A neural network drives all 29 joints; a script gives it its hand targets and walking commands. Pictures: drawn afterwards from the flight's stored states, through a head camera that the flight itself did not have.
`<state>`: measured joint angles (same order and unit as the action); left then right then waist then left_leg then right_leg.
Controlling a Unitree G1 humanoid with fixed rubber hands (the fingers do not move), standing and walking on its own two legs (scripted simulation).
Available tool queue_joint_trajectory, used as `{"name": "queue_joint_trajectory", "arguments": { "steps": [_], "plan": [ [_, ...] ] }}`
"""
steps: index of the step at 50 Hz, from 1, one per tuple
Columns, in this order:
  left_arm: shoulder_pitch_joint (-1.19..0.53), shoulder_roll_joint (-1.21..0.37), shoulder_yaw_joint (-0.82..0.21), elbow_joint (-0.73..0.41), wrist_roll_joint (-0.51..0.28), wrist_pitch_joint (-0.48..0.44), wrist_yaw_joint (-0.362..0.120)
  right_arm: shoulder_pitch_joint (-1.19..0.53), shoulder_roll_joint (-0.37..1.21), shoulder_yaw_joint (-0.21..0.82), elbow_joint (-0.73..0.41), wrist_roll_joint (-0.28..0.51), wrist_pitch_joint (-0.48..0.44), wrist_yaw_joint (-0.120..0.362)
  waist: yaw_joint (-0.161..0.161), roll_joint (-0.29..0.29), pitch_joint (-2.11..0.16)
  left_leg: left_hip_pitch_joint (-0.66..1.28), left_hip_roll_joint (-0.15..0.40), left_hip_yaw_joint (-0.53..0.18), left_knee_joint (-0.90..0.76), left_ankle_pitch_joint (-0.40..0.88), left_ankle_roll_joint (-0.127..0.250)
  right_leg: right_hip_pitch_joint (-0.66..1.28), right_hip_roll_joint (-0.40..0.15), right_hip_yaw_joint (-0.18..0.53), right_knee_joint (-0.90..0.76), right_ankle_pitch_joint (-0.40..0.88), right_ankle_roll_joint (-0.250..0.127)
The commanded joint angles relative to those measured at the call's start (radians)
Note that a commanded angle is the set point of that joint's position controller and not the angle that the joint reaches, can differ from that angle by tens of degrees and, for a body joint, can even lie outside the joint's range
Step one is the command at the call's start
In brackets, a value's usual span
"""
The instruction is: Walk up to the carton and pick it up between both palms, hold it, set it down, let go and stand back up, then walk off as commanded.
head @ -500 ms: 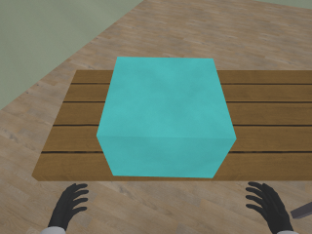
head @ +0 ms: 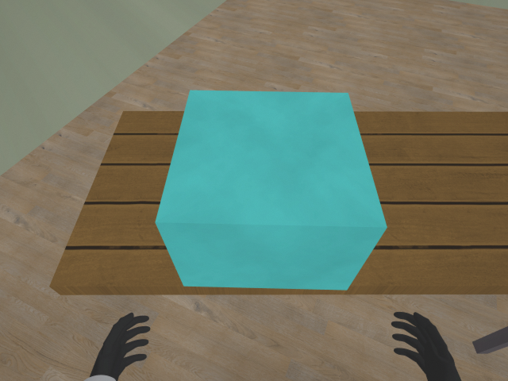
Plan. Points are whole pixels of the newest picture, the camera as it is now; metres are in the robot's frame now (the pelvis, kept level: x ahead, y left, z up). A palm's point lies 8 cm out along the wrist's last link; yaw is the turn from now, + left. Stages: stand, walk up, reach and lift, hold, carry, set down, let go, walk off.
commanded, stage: set down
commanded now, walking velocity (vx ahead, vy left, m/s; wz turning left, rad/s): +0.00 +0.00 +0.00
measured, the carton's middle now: (267, 188) +0.44 +0.01 +0.04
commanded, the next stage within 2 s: let go in 0.20 s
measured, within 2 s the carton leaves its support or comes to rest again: neither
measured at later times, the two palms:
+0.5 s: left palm (120, 374) +0.16 +0.23 -0.08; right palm (432, 376) +0.17 -0.24 -0.08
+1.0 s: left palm (84, 365) +0.16 +0.28 -0.05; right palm out of the picture +0.14 -0.27 -0.09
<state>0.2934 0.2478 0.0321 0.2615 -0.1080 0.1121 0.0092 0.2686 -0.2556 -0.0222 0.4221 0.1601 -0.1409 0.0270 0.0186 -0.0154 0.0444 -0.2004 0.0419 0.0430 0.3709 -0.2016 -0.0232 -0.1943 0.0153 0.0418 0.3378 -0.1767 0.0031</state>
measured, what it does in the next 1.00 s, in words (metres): stands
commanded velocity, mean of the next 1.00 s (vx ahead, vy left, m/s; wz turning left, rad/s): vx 0.00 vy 0.00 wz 0.00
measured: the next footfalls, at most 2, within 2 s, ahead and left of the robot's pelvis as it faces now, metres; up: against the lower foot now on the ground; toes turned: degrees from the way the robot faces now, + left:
none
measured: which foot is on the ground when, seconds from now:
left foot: down 0.00-1.00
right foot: down 0.00-1.00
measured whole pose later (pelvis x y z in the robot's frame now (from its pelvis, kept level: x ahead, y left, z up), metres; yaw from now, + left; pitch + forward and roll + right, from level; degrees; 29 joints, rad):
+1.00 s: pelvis +0.01 -0.01 +0.00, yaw +0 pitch +1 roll +0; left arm 0.23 0.39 0.03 0.51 0.02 -0.01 -0.01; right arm 0.21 -0.28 -0.01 0.77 0.04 -0.05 0.02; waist 0.02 -0.03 -0.04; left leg -0.18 0.04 0.04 0.39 -0.23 -0.02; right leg -0.20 0.02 0.04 0.41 -0.23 0.00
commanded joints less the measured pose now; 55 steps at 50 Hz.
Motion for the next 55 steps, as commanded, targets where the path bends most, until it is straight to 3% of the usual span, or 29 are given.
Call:
{"name": "queue_joint_trajectory", "arguments": {
  "steps": [1,2,3,5,6,7,8,9,12,16,17,21,22,25,30,35,36,37,38,41,42,43,44,46,49,51,52,54,55],
  "plan": [
    [-0.069,0.079,-0.007,0.079,0.060,-0.029,-0.007,-0.072,-0.014,0.001,0.031,-0.119,-0.060,0.007,0.023,0.017,-0.092,0.224,-0.059,0.045,-0.031,0.165,-0.015,0.003,0.005,-0.058,-0.057,0.041,-0.001],
    [-0.045,0.084,-0.001,0.071,0.054,-0.026,-0.010,-0.055,-0.016,0.010,0.013,-0.108,-0.067,0.008,0.028,0.018,-0.112,0.230,-0.057,0.042,-0.027,0.199,-0.012,0.020,0.000,-0.052,-0.053,0.098,0.002],
    [-0.050,0.055,0.006,0.199,0.096,0.000,-0.013,-0.078,-0.030,0.012,0.174,-0.134,-0.053,0.017,0.027,0.057,-0.069,0.221,-0.054,0.045,-0.033,0.180,-0.027,-0.005,0.008,-0.052,-0.052,0.034,-0.012],
    [-0.073,0.049,-0.008,0.148,0.095,0.000,-0.001,-0.114,-0.041,0.001,0.177,-0.140,-0.074,0.022,0.034,0.067,-0.113,0.245,-0.053,0.045,-0.023,0.191,-0.036,0.001,0.021,-0.068,-0.041,0.029,-0.014],
    [-0.086,0.056,-0.029,0.095,0.069,-0.015,-0.003,-0.120,-0.028,-0.003,0.126,-0.134,-0.091,0.014,0.017,0.044,-0.146,0.243,-0.054,0.048,-0.019,0.204,-0.032,0.011,0.019,-0.069,-0.039,0.066,-0.004],
    [-0.092,0.057,-0.015,0.108,0.069,-0.019,0.000,-0.141,-0.038,0.001,0.148,-0.134,-0.098,0.019,0.029,0.029,-0.146,0.247,-0.049,0.043,-0.019,0.216,-0.030,-0.002,0.022,-0.071,-0.034,0.071,-0.006],
    [-0.106,0.085,-0.022,-0.010,0.048,-0.058,0.009,-0.115,-0.008,0.005,0.044,-0.119,-0.132,0.009,0.029,0.001,-0.207,0.250,-0.052,0.047,-0.010,0.261,-0.020,0.048,0.020,-0.069,-0.027,0.146,0.002],
    [-0.111,0.073,-0.004,0.102,0.066,-0.045,0.005,-0.131,-0.013,0.001,0.132,-0.140,-0.129,0.014,0.030,0.009,-0.164,0.243,-0.049,0.047,-0.005,0.255,-0.026,0.025,0.023,-0.065,-0.030,0.129,-0.002],
    [-0.102,0.049,-0.010,0.173,0.098,-0.029,0.001,-0.139,-0.026,0.014,0.240,-0.142,-0.133,0.018,0.025,0.052,-0.132,0.250,-0.057,0.051,-0.003,0.242,-0.028,0.009,0.017,-0.063,-0.037,0.115,-0.005],
    [-0.116,0.049,-0.025,0.135,0.091,-0.032,0.007,-0.155,-0.031,-0.015,0.209,-0.144,-0.141,0.022,0.021,0.039,-0.151,0.251,-0.045,0.045,-0.021,0.197,-0.025,0.004,0.019,-0.087,-0.039,0.065,-0.013],
    [-0.115,0.025,-0.037,0.203,0.105,-0.018,0.005,-0.163,-0.037,-0.007,0.267,-0.149,-0.134,0.025,0.011,0.044,-0.112,0.232,-0.048,0.045,-0.027,0.184,-0.027,-0.011,0.022,-0.083,-0.041,0.049,-0.015],
    [-0.123,0.016,-0.037,0.201,0.112,-0.011,0.006,-0.187,-0.039,-0.004,0.290,-0.158,-0.140,0.029,0.018,0.051,-0.124,0.240,-0.053,0.054,-0.022,0.172,-0.026,0.005,0.017,-0.085,-0.043,0.037,-0.012],
    [-0.129,0.026,-0.024,0.198,0.111,-0.014,0.002,-0.180,-0.038,-0.005,0.270,-0.157,-0.141,0.027,0.015,0.015,-0.132,0.226,-0.053,0.049,-0.022,0.173,-0.020,0.023,0.014,-0.083,-0.040,0.064,-0.011],
    [-0.106,0.044,-0.018,0.166,0.093,-0.028,0.001,-0.156,-0.031,-0.010,0.260,-0.156,-0.154,0.015,0.013,0.000,-0.138,0.218,-0.058,0.059,-0.010,0.213,-0.016,0.047,0.010,-0.079,-0.038,0.126,0.002],
    [-0.102,0.034,-0.005,0.175,0.126,-0.036,0.007,-0.159,-0.043,0.015,0.275,-0.142,-0.170,0.021,0.014,0.034,-0.159,0.242,-0.063,0.047,0.002,0.274,-0.023,0.063,0.015,-0.074,-0.029,0.204,-0.002],
    [-0.127,0.023,-0.037,0.165,0.120,-0.034,0.015,-0.187,-0.045,-0.017,0.291,-0.151,-0.171,0.024,0.011,0.035,-0.158,0.232,-0.054,0.042,-0.001,0.236,-0.023,0.050,0.019,-0.079,-0.025,0.138,-0.007],
    [-0.039,0.258,0.081,0.217,0.174,-0.094,0.013,-0.049,-0.289,-0.064,0.328,-0.235,-0.042,-0.014,0.007,0.046,-0.300,0.121,0.066,-0.022,0.103,0.395,0.041,0.115,-0.097,0.020,0.124,0.281,-0.044],
    [-0.050,0.286,0.086,0.228,0.173,-0.109,0.012,-0.092,-0.273,-0.069,0.314,-0.232,0.005,-0.027,-0.002,-0.032,-0.311,0.106,0.065,-0.039,0.091,0.382,0.046,0.139,-0.094,0.017,0.147,0.299,-0.040],
    [-0.065,0.246,0.075,0.224,0.167,-0.113,0.006,-0.092,-0.269,-0.068,0.296,-0.236,0.026,-0.036,-0.005,-0.009,-0.314,0.127,0.068,-0.026,0.090,0.417,0.044,0.128,-0.092,0.007,0.132,0.305,-0.026],
    [-0.087,0.207,0.045,0.250,0.157,-0.142,-0.011,-0.112,-0.275,-0.072,0.281,-0.219,0.064,-0.035,-0.008,0.017,-0.168,0.068,0.053,-0.038,0.044,0.162,0.046,0.031,-0.089,0.039,0.053,0.117,-0.018],
    [-0.104,0.226,0.055,0.250,0.154,-0.148,-0.014,-0.090,-0.259,-0.066,0.273,-0.220,0.068,-0.021,-0.026,0.050,-0.146,0.032,0.048,-0.053,0.038,0.111,0.045,0.031,-0.094,0.039,0.070,0.075,-0.022],
    [-0.088,0.253,0.060,0.259,0.158,-0.149,-0.014,-0.081,-0.266,-0.063,0.281,-0.222,0.065,-0.024,-0.024,0.067,-0.063,-0.025,0.053,-0.062,0.037,0.037,0.064,0.005,-0.113,0.064,0.045,0.063,-0.029],
    [-0.098,0.239,0.057,0.271,0.163,-0.156,-0.017,-0.098,-0.266,-0.067,0.293,-0.228,0.070,-0.025,-0.005,-0.005,-0.118,0.012,0.058,-0.072,0.031,0.039,0.070,0.002,-0.103,0.071,0.056,0.015,-0.034],
    [-0.123,0.253,0.049,0.280,0.172,-0.155,-0.024,-0.118,-0.290,-0.074,0.271,-0.226,0.077,-0.019,-0.029,0.008,-0.094,0.040,0.056,-0.062,0.038,0.087,0.065,-0.044,-0.099,0.054,0.043,0.025,-0.036],
    [-0.091,0.304,0.051,0.282,0.169,-0.172,-0.014,-0.100,-0.303,-0.078,0.276,-0.230,0.077,-0.013,-0.020,-0.016,-0.105,0.048,0.058,-0.083,0.030,0.119,0.067,-0.022,-0.092,0.032,0.054,0.072,-0.026],
    [-0.078,0.337,0.058,0.297,0.154,-0.180,-0.017,-0.065,-0.302,-0.075,0.291,-0.219,0.079,-0.015,-0.031,0.068,-0.134,0.030,0.059,-0.073,0.048,0.090,0.069,0.031,-0.125,0.067,0.055,0.117,-0.038],
    [-0.084,0.335,0.061,0.299,0.169,-0.180,-0.013,-0.067,-0.265,-0.068,0.281,-0.222,0.080,-0.008,-0.023,0.002,-0.089,0.020,0.053,-0.080,0.030,0.075,0.060,-0.007,-0.106,0.063,0.042,0.059,-0.031],
    [-0.077,0.344,0.069,0.305,0.154,-0.173,-0.015,-0.052,-0.309,-0.071,0.279,-0.230,0.087,-0.010,-0.021,0.062,-0.098,0.009,0.048,-0.054,0.042,0.096,0.072,0.006,-0.124,0.082,0.056,0.073,-0.040],
    [-0.079,0.321,0.053,0.304,0.150,-0.174,-0.020,-0.074,-0.299,-0.070,0.276,-0.229,0.092,-0.007,-0.014,0.024,-0.085,0.014,0.055,-0.064,0.027,0.085,0.075,0.000,-0.113,0.072,0.059,0.078,-0.045]
  ]
}}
